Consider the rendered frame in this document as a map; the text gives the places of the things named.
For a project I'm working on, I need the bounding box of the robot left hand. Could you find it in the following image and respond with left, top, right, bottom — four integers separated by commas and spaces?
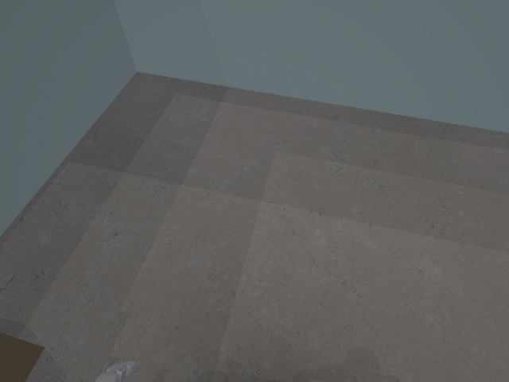
95, 361, 137, 382

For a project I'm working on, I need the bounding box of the cabinet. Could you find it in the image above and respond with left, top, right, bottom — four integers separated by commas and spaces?
0, 333, 45, 382

